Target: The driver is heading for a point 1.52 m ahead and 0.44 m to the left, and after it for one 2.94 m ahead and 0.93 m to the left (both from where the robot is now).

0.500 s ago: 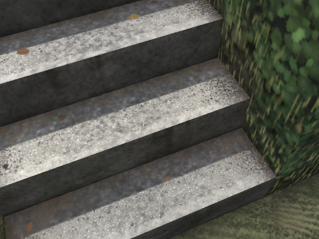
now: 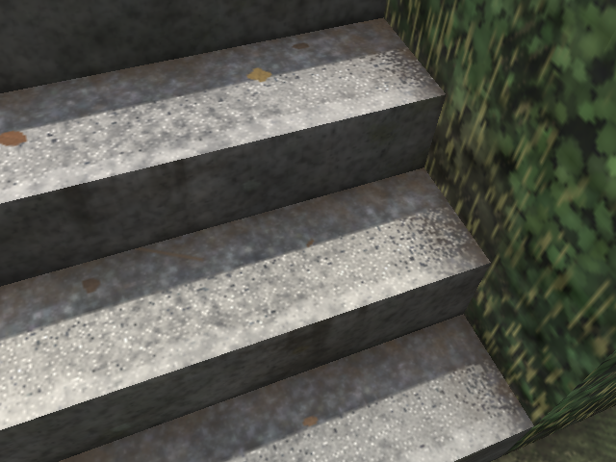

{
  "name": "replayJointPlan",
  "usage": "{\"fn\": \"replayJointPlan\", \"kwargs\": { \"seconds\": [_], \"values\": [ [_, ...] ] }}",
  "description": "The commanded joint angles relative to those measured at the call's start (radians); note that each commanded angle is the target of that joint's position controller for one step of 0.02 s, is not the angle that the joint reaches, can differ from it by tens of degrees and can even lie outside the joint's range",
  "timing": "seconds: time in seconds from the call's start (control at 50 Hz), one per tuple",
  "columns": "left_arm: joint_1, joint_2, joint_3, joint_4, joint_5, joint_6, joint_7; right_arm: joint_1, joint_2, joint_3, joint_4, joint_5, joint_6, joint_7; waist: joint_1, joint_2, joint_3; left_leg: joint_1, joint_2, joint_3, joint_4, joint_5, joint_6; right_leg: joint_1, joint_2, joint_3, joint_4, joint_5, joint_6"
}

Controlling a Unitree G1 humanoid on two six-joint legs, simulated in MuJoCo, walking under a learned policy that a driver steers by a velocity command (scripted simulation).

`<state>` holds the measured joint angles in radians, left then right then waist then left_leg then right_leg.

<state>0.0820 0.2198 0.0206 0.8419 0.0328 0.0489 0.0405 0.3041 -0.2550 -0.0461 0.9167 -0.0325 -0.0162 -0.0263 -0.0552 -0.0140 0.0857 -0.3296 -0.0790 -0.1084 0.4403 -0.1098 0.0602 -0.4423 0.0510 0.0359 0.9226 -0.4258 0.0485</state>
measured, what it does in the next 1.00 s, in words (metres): steps on the spot, turning left: right foot, then left foot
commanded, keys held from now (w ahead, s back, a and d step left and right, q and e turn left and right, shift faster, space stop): q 0.78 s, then no key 0.06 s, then e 0.16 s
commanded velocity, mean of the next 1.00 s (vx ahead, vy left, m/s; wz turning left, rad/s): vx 0.02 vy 0.00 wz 0.48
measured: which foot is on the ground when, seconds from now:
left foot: down 0.00-0.16, up 0.18-0.64, down 0.66-1.00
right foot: up 0.00-0.14, down 0.16-0.66, up 0.68-1.00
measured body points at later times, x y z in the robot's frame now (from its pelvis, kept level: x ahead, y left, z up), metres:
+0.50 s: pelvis -0.03 -0.05 +0.00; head +0.01 -0.05 +0.45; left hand +0.00 +0.24 -0.10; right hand +0.22 -0.24 -0.10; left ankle -0.06 +0.09 -0.67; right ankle +0.01 -0.13 -0.74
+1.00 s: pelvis -0.07 -0.01 +0.00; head -0.06 +0.03 +0.45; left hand -0.09 +0.29 -0.12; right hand +0.22 -0.13 -0.08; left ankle -0.10 +0.08 -0.74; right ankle +0.02 -0.14 -0.70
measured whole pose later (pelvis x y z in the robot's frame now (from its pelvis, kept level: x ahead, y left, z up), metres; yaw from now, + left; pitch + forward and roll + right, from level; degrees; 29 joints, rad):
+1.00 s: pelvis -0.07 -0.01 +0.00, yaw +30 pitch +3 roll -1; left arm 0.19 0.27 0.05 0.72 0.01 0.02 0.05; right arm 0.13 -0.23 -0.03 0.65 -0.03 -0.01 -0.02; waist 0.01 -0.04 -0.01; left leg -0.32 -0.06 -0.04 0.51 -0.23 0.06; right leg -0.46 -0.05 0.04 0.81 -0.32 0.09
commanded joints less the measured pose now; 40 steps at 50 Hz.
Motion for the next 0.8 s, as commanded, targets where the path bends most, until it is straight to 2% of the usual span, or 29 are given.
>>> {"fn": "replayJointPlan", "kwargs": {
  "seconds": [0.02,0.08,0.1,0.14,0.16,0.18,0.2,0.22,0.24,0.26,0.28,0.3,0.34,0.36,0.4,0.42,0.48,0.56,0.58,0.6,0.64,0.66,0.68,0.7,0.72,0.74,0.76,0.78,0.8],
  "values": [
    [0.062,0.069,0.020,-0.039,-0.008,0.000,0.010,-0.017,-0.164,-0.047,-0.061,-0.006,0.010,-0.009,0.029,0.172,-0.130,0.101,0.237,-0.358,-0.144,-0.087,0.117,0.026,0.013,-0.009,-0.081,-0.003,-0.005],
    [0.091,0.064,0.020,-0.043,-0.023,-0.008,0.017,-0.029,-0.164,-0.059,-0.071,-0.014,0.025,-0.010,0.030,0.187,-0.138,0.103,0.233,-0.396,-0.125,0.001,0.106,0.105,0.036,-0.024,-0.212,-0.022,-0.027],
    [0.068,0.086,0.023,-0.047,-0.057,-0.022,0.033,-0.109,-0.183,-0.063,-0.146,0.028,0.020,-0.020,0.042,0.221,-0.122,0.118,0.228,-0.458,-0.146,-0.060,0.108,0.110,0.011,0.056,-0.311,0.024,0.004],
    [0.159,0.117,0.036,-0.015,-0.063,-0.033,0.035,-0.127,-0.163,-0.062,-0.163,0.041,0.025,-0.023,0.083,0.195,-0.137,0.077,0.185,-0.436,-0.109,-0.112,0.080,0.269,-0.008,0.025,-0.542,0.159,0.005],
    [0.171,0.137,0.044,-0.009,-0.058,-0.034,0.030,-0.100,-0.141,-0.060,-0.165,0.045,0.028,-0.019,0.080,0.109,-0.130,-0.019,0.122,-0.369,-0.024,-0.266,0.042,0.366,-0.054,0.046,-0.602,0.207,-0.006],
    [0.198,0.180,0.046,-0.013,-0.029,-0.032,0.038,-0.048,-0.086,-0.050,-0.165,0.044,0.025,-0.008,0.063,-0.104,-0.144,-0.203,0.001,-0.184,0.297,-0.438,-0.025,0.483,-0.249,0.224,-0.622,0.325,-0.086],
    [0.143,0.208,0.043,-0.053,0.044,-0.039,0.029,-0.046,-0.118,-0.062,-0.193,0.054,0.015,-0.017,0.061,-0.319,-0.136,-0.320,-0.123,-0.016,0.756,-0.635,-0.106,0.306,-0.482,0.477,-0.704,0.533,-0.300],
    [0.041,0.151,0.023,-0.101,0.038,-0.050,0.033,-0.001,-0.162,-0.070,-0.184,0.043,0.014,-0.017,0.007,-0.272,-0.103,-0.346,-0.027,-0.018,1.077,-0.624,-0.141,0.255,-0.503,0.456,-0.718,0.541,-0.356],
    [-0.011,0.101,0.012,-0.115,0.004,-0.054,0.032,0.009,-0.146,-0.068,-0.165,0.040,0.032,-0.018,-0.011,-0.140,-0.038,-0.416,-0.009,-0.014,1.205,-0.551,-0.146,0.233,-0.418,0.305,-0.669,0.445,-0.297],
    [-0.029,0.095,0.009,-0.133,-0.020,-0.057,0.033,0.020,-0.108,-0.057,-0.147,0.033,0.050,-0.029,-0.009,-0.063,-0.023,-0.451,-0.003,0.000,1.286,-0.483,-0.147,0.241,-0.329,0.202,-0.630,0.397,-0.246],
    [-0.027,0.107,0.008,-0.148,-0.027,-0.058,0.037,0.005,-0.107,-0.050,-0.159,0.025,0.050,-0.029,0.005,0.020,-0.017,-0.442,0.004,-0.015,1.268,-0.387,-0.157,0.222,-0.282,0.140,-0.612,0.414,-0.236],
    [-0.006,0.128,0.007,-0.153,-0.022,-0.062,0.046,-0.060,-0.119,-0.050,-0.186,0.023,0.039,-0.024,0.025,0.038,-0.021,-0.423,0.017,0.000,1.193,-0.298,-0.176,0.214,-0.249,0.086,-0.614,0.444,-0.242],
    [0.094,0.140,0.005,-0.132,-0.009,-0.056,0.061,-0.135,-0.106,-0.046,-0.233,0.038,0.027,-0.021,0.072,-0.052,-0.064,-0.434,0.033,0.048,1.064,-0.219,-0.222,0.322,-0.232,0.036,-0.610,0.542,-0.278],
    [0.128,0.136,0.006,-0.122,-0.012,-0.054,0.065,-0.163,-0.095,-0.039,-0.252,0.049,0.025,-0.019,0.085,-0.077,-0.074,-0.432,0.042,0.051,0.949,-0.211,-0.239,0.371,-0.237,0.028,-0.608,0.582,-0.287],
    [0.171,0.170,0.020,-0.113,-0.005,-0.048,0.066,-0.210,-0.081,-0.029,-0.296,0.043,0.024,-0.009,0.109,-0.107,-0.118,-0.421,0.063,0.061,0.789,-0.224,-0.253,0.465,-0.291,0.048,-0.605,0.657,-0.313],
    [0.179,0.193,0.028,-0.122,-0.004,-0.042,0.066,-0.234,-0.078,-0.024,-0.318,0.046,0.024,-0.003,0.117,-0.092,-0.140,-0.397,0.083,0.065,0.734,-0.230,-0.252,0.480,-0.323,0.051,-0.606,0.657,-0.321],
    [0.125,0.226,0.048,-0.150,-0.013,-0.042,0.066,-0.252,-0.063,-0.010,-0.355,0.040,0.030,0.012,0.102,-0.123,-0.135,-0.269,0.131,0.084,0.548,-0.254,-0.211,0.395,-0.358,0.027,-0.652,0.513,-0.317],
    [0.101,0.248,0.072,-0.166,-0.030,-0.052,0.040,-0.233,-0.091,-0.023,-0.375,0.043,0.047,0.023,0.090,-0.132,-0.145,-0.110,0.123,0.144,0.354,-0.264,-0.133,0.328,-0.374,-0.013,-0.625,0.535,-0.289],
    [0.073,0.254,0.077,-0.185,-0.019,-0.044,0.036,-0.228,-0.079,-0.017,-0.377,0.028,0.057,0.020,0.085,-0.150,-0.149,-0.095,0.120,0.153,0.311,-0.296,-0.116,0.328,-0.376,-0.025,-0.599,0.539,-0.282],
    [0.063,0.250,0.080,-0.192,-0.021,-0.041,0.033,-0.225,-0.085,-0.017,-0.379,0.023,0.061,0.019,0.083,-0.143,-0.153,-0.067,0.115,0.162,0.240,-0.278,-0.092,0.324,-0.378,-0.031,-0.575,0.537,-0.266],
    [0.109,0.224,0.080,-0.173,-0.039,-0.032,0.033,-0.151,-0.104,-0.034,-0.357,0.039,0.058,0.022,0.058,-0.097,-0.179,0.087,0.067,0.190,0.010,-0.120,-0.027,0.272,-0.342,-0.093,-0.455,0.477,-0.192],
    [0.177,0.183,0.069,-0.151,-0.033,-0.037,0.024,-0.095,-0.149,-0.057,-0.344,0.050,0.056,0.014,0.054,0.005,-0.203,0.247,0.096,0.107,-0.064,-0.012,0.013,0.149,-0.295,-0.158,-0.316,0.333,-0.112],
    [0.175,0.113,0.044,-0.180,0.016,-0.048,0.011,-0.038,-0.259,-0.084,-0.347,0.044,0.053,0.002,0.060,0.291,-0.200,0.441,0.338,-0.215,-0.033,0.416,0.119,-0.195,-0.177,-0.237,0.012,-0.177,-0.006],
    [0.052,0.150,0.051,-0.244,0.015,-0.061,0.019,-0.029,-0.307,-0.091,-0.372,-0.011,0.026,0.008,-0.003,0.284,-0.256,0.315,0.507,-0.438,-0.081,0.472,0.325,-0.299,-0.072,-0.066,0.215,-0.273,0.040],
    [0.008,0.205,0.071,-0.241,-0.012,-0.057,0.021,-0.083,-0.260,-0.080,-0.375,-0.018,0.004,0.020,0.001,0.163,-0.227,0.270,0.442,-0.325,-0.095,0.416,0.301,-0.288,-0.095,0.019,0.300,-0.192,0.040],
    [0.030,0.207,0.075,-0.231,-0.018,-0.050,0.026,-0.159,-0.242,-0.077,-0.371,-0.002,-0.004,0.014,0.052,0.134,-0.196,0.219,0.381,-0.242,-0.092,0.352,0.238,-0.297,-0.103,0.035,0.285,-0.077,0.033],
    [0.046,0.208,0.078,-0.204,-0.003,-0.045,0.037,-0.208,-0.217,-0.072,-0.378,0.019,-0.002,0.004,0.069,0.073,-0.198,0.203,0.335,-0.209,-0.076,0.296,0.186,-0.291,-0.109,0.041,0.265,-0.001,0.039],
    [0.049,0.211,0.079,-0.211,0.010,-0.037,0.038,-0.238,-0.210,-0.065,-0.389,0.037,0.001,-0.001,0.087,0.080,-0.183,0.172,0.323,-0.206,-0.067,0.330,0.173,-0.286,-0.095,0.040,0.265,0.055,0.049],
    [0.066,0.196,0.076,-0.202,0.010,-0.036,0.035,-0.239,-0.195,-0.055,-0.388,0.034,0.003,-0.007,0.095,0.100,-0.213,0.145,0.308,-0.178,-0.062,0.354,0.165,-0.241,-0.082,0.034,0.289,0.093,0.052]
  ]
}}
